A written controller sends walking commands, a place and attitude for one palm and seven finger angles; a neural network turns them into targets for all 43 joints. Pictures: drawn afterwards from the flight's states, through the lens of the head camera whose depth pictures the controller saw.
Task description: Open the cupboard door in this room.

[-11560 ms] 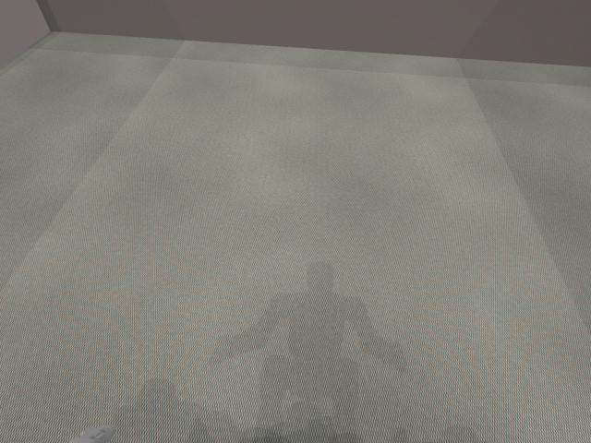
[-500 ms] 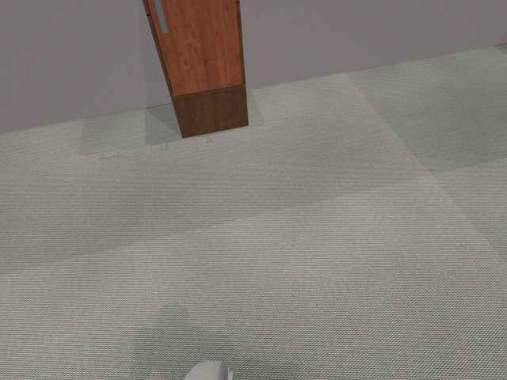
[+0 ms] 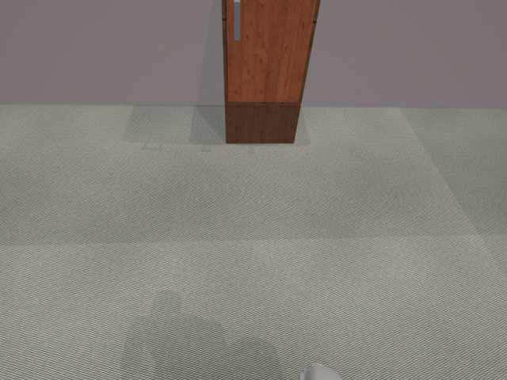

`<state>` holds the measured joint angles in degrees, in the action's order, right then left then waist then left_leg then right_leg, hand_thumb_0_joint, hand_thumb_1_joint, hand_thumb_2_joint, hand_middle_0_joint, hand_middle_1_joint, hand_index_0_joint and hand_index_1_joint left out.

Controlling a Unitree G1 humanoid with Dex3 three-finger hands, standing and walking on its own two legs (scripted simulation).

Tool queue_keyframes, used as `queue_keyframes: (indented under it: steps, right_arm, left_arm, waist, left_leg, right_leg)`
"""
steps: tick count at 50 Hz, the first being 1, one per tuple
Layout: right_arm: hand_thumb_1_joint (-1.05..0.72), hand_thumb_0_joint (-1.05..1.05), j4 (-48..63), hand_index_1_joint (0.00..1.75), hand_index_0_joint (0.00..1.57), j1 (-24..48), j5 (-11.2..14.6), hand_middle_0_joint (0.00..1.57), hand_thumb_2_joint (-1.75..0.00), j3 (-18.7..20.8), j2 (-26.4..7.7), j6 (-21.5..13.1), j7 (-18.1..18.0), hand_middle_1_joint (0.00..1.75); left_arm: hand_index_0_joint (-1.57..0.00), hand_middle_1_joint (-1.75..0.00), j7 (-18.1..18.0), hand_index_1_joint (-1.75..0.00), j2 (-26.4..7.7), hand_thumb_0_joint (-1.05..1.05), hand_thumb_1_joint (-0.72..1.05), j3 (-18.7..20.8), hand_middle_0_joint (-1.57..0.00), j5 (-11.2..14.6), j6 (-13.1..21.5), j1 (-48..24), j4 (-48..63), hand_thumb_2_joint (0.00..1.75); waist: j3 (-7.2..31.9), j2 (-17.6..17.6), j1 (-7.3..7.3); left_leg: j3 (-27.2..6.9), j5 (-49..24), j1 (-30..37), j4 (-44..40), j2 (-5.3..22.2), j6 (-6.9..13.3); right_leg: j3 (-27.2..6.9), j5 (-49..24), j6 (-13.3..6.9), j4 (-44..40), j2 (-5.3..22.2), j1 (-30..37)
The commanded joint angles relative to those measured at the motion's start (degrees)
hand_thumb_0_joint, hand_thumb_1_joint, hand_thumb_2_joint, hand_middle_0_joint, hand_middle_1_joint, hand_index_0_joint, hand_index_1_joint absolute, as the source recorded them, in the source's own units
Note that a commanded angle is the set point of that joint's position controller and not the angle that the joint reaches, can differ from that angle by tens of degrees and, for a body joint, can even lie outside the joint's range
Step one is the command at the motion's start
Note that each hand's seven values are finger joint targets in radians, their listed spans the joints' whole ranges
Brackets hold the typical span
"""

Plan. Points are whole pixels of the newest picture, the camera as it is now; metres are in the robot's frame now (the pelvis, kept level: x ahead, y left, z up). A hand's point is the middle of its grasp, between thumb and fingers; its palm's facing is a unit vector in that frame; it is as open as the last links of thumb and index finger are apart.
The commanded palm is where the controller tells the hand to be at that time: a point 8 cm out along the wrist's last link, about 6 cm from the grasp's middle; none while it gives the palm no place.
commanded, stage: turn or walk to find it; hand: left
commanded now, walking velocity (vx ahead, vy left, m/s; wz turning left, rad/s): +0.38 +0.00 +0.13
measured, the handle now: (237, 18) +1.46 +0.15 -0.04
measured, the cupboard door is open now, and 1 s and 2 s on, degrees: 0 0 0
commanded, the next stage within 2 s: stand and wait in 0.32 s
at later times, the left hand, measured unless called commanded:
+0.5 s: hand (183, 356) +0.19 +0.14 -0.17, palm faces +0.12 -0.97 -0.21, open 7.2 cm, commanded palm none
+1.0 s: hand (183, 297) +0.31 +0.16 -0.18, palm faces +0.09 -0.98 -0.20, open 7.3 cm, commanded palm none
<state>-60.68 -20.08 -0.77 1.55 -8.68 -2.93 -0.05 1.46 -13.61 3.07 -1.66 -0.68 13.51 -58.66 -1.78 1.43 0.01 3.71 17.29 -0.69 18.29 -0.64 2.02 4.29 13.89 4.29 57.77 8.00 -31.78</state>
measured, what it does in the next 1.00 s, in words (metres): walks ahead: right foot, then left foot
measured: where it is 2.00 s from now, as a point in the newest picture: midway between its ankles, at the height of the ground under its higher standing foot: (256, 358)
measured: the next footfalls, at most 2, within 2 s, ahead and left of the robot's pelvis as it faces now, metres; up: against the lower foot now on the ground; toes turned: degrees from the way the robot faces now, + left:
right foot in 0.18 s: +0.23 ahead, -0.14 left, +0.00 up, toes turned -8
left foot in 0.62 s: +0.38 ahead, +0.10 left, +0.00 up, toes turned +13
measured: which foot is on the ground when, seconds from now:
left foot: down 0.00-0.20, up 0.22-0.60, down 0.62-1.00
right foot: up 0.00-0.16, down 0.18-0.64, up 0.66-0.90, down 0.92-1.00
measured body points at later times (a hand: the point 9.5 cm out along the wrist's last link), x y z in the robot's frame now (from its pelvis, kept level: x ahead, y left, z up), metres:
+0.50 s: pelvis +0.21 -0.04 +0.00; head +0.23 -0.05 +0.45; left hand +0.19 +0.19 -0.16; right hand +0.30 -0.28 -0.15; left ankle +0.28 +0.11 -0.70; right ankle +0.19 -0.14 -0.74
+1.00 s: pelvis +0.31 -0.01 -0.01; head +0.30 -0.02 +0.44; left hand +0.30 +0.22 -0.16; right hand +0.39 -0.23 -0.16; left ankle +0.34 +0.09 -0.74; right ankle +0.31 -0.14 -0.74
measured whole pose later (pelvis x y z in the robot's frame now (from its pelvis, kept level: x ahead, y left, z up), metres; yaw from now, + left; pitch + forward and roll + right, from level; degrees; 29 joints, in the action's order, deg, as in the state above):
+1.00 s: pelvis +0.31 -0.01 -0.01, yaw +3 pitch -2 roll +1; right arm -63.2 -9.7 -0.3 2.5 -9.7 -0.4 -0.9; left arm -2.0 -8.0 0.1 -1.4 0.7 16.0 -64.7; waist -0.2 -0.4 0.5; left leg 9.7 11.8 -13.2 26.8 1.3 1.9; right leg 4.6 16.6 1.8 29.5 4.9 -10.6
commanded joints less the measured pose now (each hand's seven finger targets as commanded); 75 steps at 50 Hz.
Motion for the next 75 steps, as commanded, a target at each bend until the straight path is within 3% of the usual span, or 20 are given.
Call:
queue_keyframes:
  steps: [1, 6, 8, 9, 10, 11, 13, 17, 22, 26, 29, 31, 32, 33, 37, 44, 46, 48, 55, 75]
  right_arm:
    - [-0.90, 0.00, -0.2, 0.30, 0.20, -5.4, -0.2, 0.20, -0.90, 2.5, -9.7, -1.2, -1.1, 0.30]
    - [-0.90, 0.00, -1.8, 0.30, 0.20, -4.9, -0.7, 0.20, -0.90, 2.9, -10.4, -1.0, -1.3, 0.30]
    - [-0.90, 0.00, -2.0, 0.30, 0.20, -3.6, -0.4, 0.20, -0.90, 2.9, -10.5, -1.0, -1.1, 0.30]
    - [-0.90, 0.00, -1.5, 0.30, 0.20, -4.5, 0.2, 0.20, -0.90, 2.7, -8.2, -1.3, -0.6, 0.30]
    - [-0.90, 0.00, 0.9, 0.30, 0.20, -5.4, 0.6, 0.20, -0.90, 2.0, -4.5, -1.4, -0.5, 0.30]
    - [-0.90, 0.00, 1.0, 0.30, 0.20, -2.6, 0.7, 0.20, -0.90, 2.3, -5.9, -0.9, -0.3, 0.30]
    - [-0.90, 0.00, 1.9, 0.30, 0.20, 3.7, 0.0, 0.20, -0.90, 2.5, -5.0, -0.5, 0.3, 0.30]
    - [-0.90, 0.00, -0.1, 0.30, 0.20, -0.9, -0.9, 0.20, -0.90, 2.1, -1.8, 1.8, 0.8, 0.30]
    - [-0.90, 0.00, 2.0, 0.30, 0.20, 3.9, -0.4, 0.20, -0.90, 1.1, -0.7, 1.9, 1.3, 0.30]
    - [-0.90, 0.00, 3.1, 0.30, 0.20, 9.9, -0.2, 0.20, -0.90, 0.4, -1.7, 1.3, 1.1, 0.30]
    - [-0.90, 0.00, 1.1, 0.30, 0.20, 5.4, -0.4, 0.20, -0.90, 0.6, -4.1, 0.6, 0.6, 0.30]
    - [-0.90, 0.00, -0.5, 0.30, 0.20, -0.6, -0.7, 0.20, -0.90, 1.9, -10.7, 0.2, -0.3, 0.30]
    - [-0.90, 0.00, -1.0, 0.30, 0.20, -0.6, -0.2, 0.20, -0.90, 1.9, -12.5, 0.5, -1.0, 0.30]
    - [-0.90, 0.00, -1.1, 0.30, 0.20, 1.2, -0.1, 0.20, -0.90, 1.5, -11.8, 0.7, -1.6, 0.30]
    - [-0.90, 0.00, 0.1, 0.30, 0.20, 9.1, -0.1, 0.20, -0.90, 1.0, -8.0, 0.9, -1.6, 0.30]
    - [-0.90, 0.00, 0.1, 0.30, 0.20, 11.5, 0.3, 0.20, -0.90, 1.4, -5.4, 1.6, -1.1, 0.30]
    - [-0.90, 0.00, -0.4, 0.30, 0.20, 9.2, 0.5, 0.20, -0.90, 1.0, -4.0, 2.0, -0.7, 0.30]
    - [-0.90, 0.00, -1.2, 0.30, 0.20, 7.1, 0.1, 0.20, -0.90, 0.9, -3.4, 2.4, -0.6, 0.30]
    - [-0.90, 0.00, -4.0, 0.30, 0.20, 3.0, 0.3, 0.20, -0.90, -0.3, -3.9, 1.2, -1.1, 0.30]
    - [-0.90, 0.00, -6.4, 0.30, 0.20, -1.4, 0.4, 0.20, -0.90, -0.1, -1.5, 1.9, -1.9, 0.30]
  left_arm:
    - [-0.20, -0.30, 0.4, -0.30, -1.5, 0.00, 0.90, -0.3, -0.20, 0.5, 2.1, -10.0, 6.4, 0.90]
    - [-0.20, -0.30, 0.5, -0.30, -1.0, 0.00, 0.90, 0.2, -0.20, 0.6, 2.9, -8.4, 5.8, 0.90]
    - [-0.20, -0.30, 0.2, -0.30, -3.7, 0.00, 0.90, 1.3, -0.20, 0.3, 3.9, 6.5, 1.2, 0.90]
    - [-0.20, -0.30, -0.6, -0.30, -9.0, 0.00, 0.90, 2.6, -0.20, -0.4, 4.8, 16.8, -1.8, 0.90]
    - [-0.20, -0.30, -1.4, -0.30, -14.4, 0.00, 0.90, 3.5, -0.20, 0.1, 4.8, 22.4, -3.6, 0.90]
    - [-0.20, -0.30, -1.4, -0.30, -13.9, 0.00, 0.90, 3.7, -0.20, 0.9, 4.7, 17.3, -2.9, 0.90]
    - [-0.20, -0.30, -2.0, -0.30, -6.8, 0.00, 0.90, 1.9, -0.20, 0.7, 4.7, 6.2, 0.0, 0.90]
    - [-0.20, -0.30, -2.4, -0.30, -0.3, 0.00, 0.90, 0.2, -0.20, 0.1, 5.7, 3.2, -0.6, 0.90]
    - [-0.20, -0.30, -2.3, -0.30, -2.2, 0.00, 0.90, -0.4, -0.20, 0.3, 5.9, 4.6, -2.1, 0.90]
    - [-0.20, -0.30, -2.7, -0.30, -3.0, 0.00, 0.90, -0.8, -0.20, 0.6, 5.0, 7.6, -4.2, 0.90]
    - [-0.20, -0.30, -3.2, -0.30, -2.6, 0.00, 0.90, -0.8, -0.20, 0.8, 3.9, 6.9, -4.6, 0.90]
    - [-0.20, -0.30, -3.6, -0.30, 1.2, 0.00, 0.90, -1.7, -0.20, 1.3, 3.3, 11.8, -4.9, 0.90]
    - [-0.20, -0.30, -3.6, -0.30, 1.8, 0.00, 0.90, -2.3, -0.20, 1.6, 2.6, 12.5, -5.0, 0.90]
    - [-0.20, -0.30, -3.8, -0.30, 1.4, 0.00, 0.90, -2.3, -0.20, 1.6, 2.0, 11.1, -5.1, 0.90]
    - [-0.20, -0.30, -3.0, -0.30, 2.5, 0.00, 0.90, -2.1, -0.20, 1.1, 1.6, 7.7, -5.8, 0.90]
    - [-0.20, -0.30, -3.4, -0.30, 2.8, 0.00, 0.90, -2.3, -0.20, 0.2, 1.1, 12.2, -6.9, 0.90]
    - [-0.20, -0.30, -3.4, -0.30, 0.6, 0.00, 0.90, -2.6, -0.20, 0.2, 1.5, 8.7, -5.7, 0.90]
    - [-0.20, -0.30, -3.2, -0.30, -0.5, 0.00, 0.90, -2.5, -0.20, 0.4, 2.1, 5.7, -5.3, 0.90]
    - [-0.20, -0.30, -3.7, -0.30, -0.3, 0.00, 0.90, -2.6, -0.20, 1.3, 2.5, 7.1, -5.7, 0.90]
    - [-0.20, -0.30, -4.4, -0.30, 2.2, 0.00, 0.90, -2.6, -0.20, 1.3, 2.2, 9.6, -6.5, 0.90]
  waist:
    - [-6.5, -7.3, -2.77]
    - [-5.9, -8.4, -0.97]
    - [0.9, -3.0, 6.02]
    - [8.5, 7.0, 9.70]
    - [12.5, 18.7, 8.95]
    - [10.5, 16.2, 8.15]
    - [-1.1, 2.6, 4.19]
    - [-1.8, 3.2, -0.96]
    - [-1.7, 5.5, -0.84]
    - [-1.8, 6.9, 1.13]
    - [1.1, 3.3, -1.34]
    - [8.1, -11.4, -2.47]
    - [10.1, -18.9, -2.08]
    - [10.7, -19.3, -1.98]
    - [3.4, -8.4, 0.15]
    - [0.4, -3.4, 2.61]
    - [-2.4, -1.5, 0.48]
    - [-4.8, 6.3, -0.64]
    - [-0.6, -0.9, 0.12]
    - [-3.8, -0.9, -0.09]
  left_leg:
    - [-9.5, -17.0, 0.2, -7.6, 15.7, 8.3]
    - [-8.2, -24.4, -3.4, -1.5, 14.8, 6.9]
    - [-4.7, -30.5, -8.2, 15.7, 10.7, 3.9]
    - [-1.3, -17.9, -19.1, 33.7, 5.9, 1.5]
    - [-1.7, 14.6, -32.8, 51.3, -1.7, 0.0]
    - [-7.5, 13.2, -33.7, 59.2, 2.0, 1.0]
    - [-7.3, 2.1, -36.3, 60.2, 7.3, 0.7]
    - [-3.9, -3.2, -29.3, 50.0, 8.6, -2.2]
    - [1.5, -5.6, -27.4, 30.7, 7.5, -4.3]
    - [2.8, -7.8, -22.0, 20.9, 5.5, -3.6]
    - [2.4, -19.4, -9.8, 9.8, 5.0, -3.2]
    - [-8.7, -47.2, 6.9, 10.3, 17.2, 2.5]
    - [-13.9, -51.0, 5.9, 6.2, 23.2, 7.3]
    - [-15.1, -45.6, 3.1, 3.0, 23.4, 8.3]
    - [-9.0, -26.2, -8.4, -0.8, 18.5, 6.7]
    - [-4.6, 3.6, -17.6, -1.2, 12.1, 1.5]
    - [-3.0, 3.6, -14.5, -0.3, 8.3, -1.1]
    - [-1.5, -2.1, -10.8, 1.9, 7.1, -1.8]
    - [-1.0, -14.0, -7.3, 0.5, 8.6, -1.4]
    - [-0.1, -13.9, -6.9, 2.1, 8.5, -1.7]
  right_leg:
    - [0.7, -0.4, 0.1, -9.8, 1.0, -6.3]
    - [4.0, -0.5, -2.5, -20.7, -2.7, 7.4]
    - [4.8, -3.3, -4.0, -26.9, -5.1, 26.7]
    - [-7.5, 1.4, -7.3, -30.5, 5.5, 41.8]
    - [-32.8, 0.0, -12.4, -39.2, 20.1, 47.7]
    - [-36.3, 14.3, -13.8, -45.0, 21.5, 40.5]
    - [-24.4, 16.4, -12.0, -46.2, 17.7, 25.7]
    - [-6.2, -0.2, -9.6, -47.0, 10.9, 16.2]
    - [2.9, -27.4, -10.2, -42.4, 7.5, 21.0]
    - [1.9, -33.3, -9.8, -39.3, 7.9, 24.0]
    - [3.4, -27.5, -7.0, -31.0, 5.0, 23.1]
    - [5.6, -1.1, -2.9, -18.7, -1.8, 12.8]
    - [3.9, 22.1, -1.6, -8.7, -4.0, 11.7]
    - [0.3, 25.0, -1.7, -4.4, -3.4, 11.8]
    - [-1.4, 16.9, -2.1, -8.6, -0.8, 13.1]
    - [-0.5, -0.5, -2.4, -32.4, -1.5, 22.3]
    - [-4.4, 2.5, -3.7, -38.2, 0.9, 16.9]
    - [-6.0, 5.0, -4.5, -40.4, 1.4, 11.8]
    - [-3.6, -9.2, -4.5, -38.7, 0.7, 20.4]
    - [-3.0, -11.3, -5.2, -39.8, -0.1, 20.9]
